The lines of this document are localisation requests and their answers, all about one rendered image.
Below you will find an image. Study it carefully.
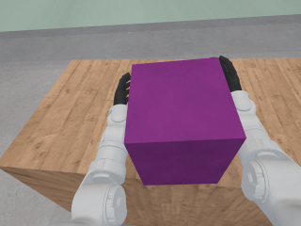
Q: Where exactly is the left robot forearm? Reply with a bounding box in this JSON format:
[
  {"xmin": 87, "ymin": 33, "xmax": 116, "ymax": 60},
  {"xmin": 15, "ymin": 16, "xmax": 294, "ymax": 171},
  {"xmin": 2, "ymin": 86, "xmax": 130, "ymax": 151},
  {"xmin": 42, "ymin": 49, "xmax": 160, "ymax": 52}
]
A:
[{"xmin": 71, "ymin": 104, "xmax": 128, "ymax": 216}]

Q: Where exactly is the left robot hand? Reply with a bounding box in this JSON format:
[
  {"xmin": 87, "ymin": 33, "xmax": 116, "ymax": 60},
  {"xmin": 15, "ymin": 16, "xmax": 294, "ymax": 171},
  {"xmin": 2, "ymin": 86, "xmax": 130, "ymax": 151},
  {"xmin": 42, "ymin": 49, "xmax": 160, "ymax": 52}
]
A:
[{"xmin": 113, "ymin": 73, "xmax": 131, "ymax": 105}]

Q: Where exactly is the right robot hand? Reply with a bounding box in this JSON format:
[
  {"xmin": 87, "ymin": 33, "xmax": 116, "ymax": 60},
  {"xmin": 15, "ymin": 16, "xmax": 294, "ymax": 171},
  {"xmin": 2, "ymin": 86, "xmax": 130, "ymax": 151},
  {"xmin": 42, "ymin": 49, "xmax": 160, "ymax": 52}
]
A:
[{"xmin": 211, "ymin": 56, "xmax": 242, "ymax": 92}]

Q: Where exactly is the carton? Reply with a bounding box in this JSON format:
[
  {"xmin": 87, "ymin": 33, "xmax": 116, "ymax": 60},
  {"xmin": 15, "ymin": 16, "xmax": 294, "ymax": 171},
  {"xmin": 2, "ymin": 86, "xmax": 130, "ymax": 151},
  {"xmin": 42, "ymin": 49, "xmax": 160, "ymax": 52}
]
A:
[{"xmin": 123, "ymin": 57, "xmax": 246, "ymax": 186}]

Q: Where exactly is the right robot upper arm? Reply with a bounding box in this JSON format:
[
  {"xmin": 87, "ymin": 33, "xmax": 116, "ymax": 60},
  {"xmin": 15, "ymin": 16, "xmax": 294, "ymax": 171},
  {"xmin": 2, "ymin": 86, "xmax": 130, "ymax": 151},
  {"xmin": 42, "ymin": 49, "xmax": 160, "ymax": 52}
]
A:
[{"xmin": 241, "ymin": 158, "xmax": 301, "ymax": 226}]

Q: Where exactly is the right robot forearm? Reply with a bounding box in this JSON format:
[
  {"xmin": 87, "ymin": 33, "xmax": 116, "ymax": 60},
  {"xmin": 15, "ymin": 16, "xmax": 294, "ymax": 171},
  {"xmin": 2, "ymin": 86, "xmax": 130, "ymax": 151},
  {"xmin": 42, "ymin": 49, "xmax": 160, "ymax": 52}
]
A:
[{"xmin": 230, "ymin": 90, "xmax": 294, "ymax": 167}]

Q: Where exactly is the left robot upper arm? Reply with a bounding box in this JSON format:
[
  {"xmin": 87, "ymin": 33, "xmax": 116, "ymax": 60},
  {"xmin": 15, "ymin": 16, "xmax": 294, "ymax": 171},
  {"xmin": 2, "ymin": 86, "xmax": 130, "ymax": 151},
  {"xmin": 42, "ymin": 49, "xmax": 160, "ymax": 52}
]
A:
[{"xmin": 50, "ymin": 182, "xmax": 127, "ymax": 226}]

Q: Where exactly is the pedestal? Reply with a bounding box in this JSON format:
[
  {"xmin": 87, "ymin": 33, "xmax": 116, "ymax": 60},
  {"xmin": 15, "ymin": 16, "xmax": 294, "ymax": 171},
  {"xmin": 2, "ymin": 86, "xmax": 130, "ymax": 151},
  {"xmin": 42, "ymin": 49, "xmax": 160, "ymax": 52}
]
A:
[{"xmin": 0, "ymin": 58, "xmax": 301, "ymax": 226}]

